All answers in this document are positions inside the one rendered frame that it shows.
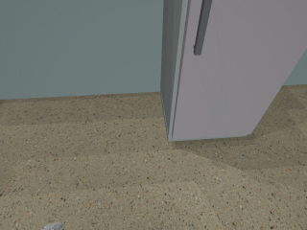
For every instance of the handle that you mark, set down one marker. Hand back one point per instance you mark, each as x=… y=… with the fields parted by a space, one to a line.
x=203 y=20

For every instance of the fridge door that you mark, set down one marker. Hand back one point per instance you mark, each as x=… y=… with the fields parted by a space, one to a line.
x=250 y=48

